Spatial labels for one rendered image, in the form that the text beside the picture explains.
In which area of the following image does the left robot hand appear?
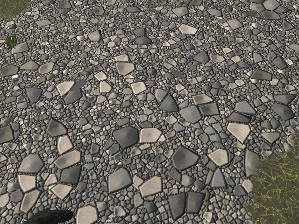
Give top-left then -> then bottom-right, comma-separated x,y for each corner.
22,208 -> 74,224

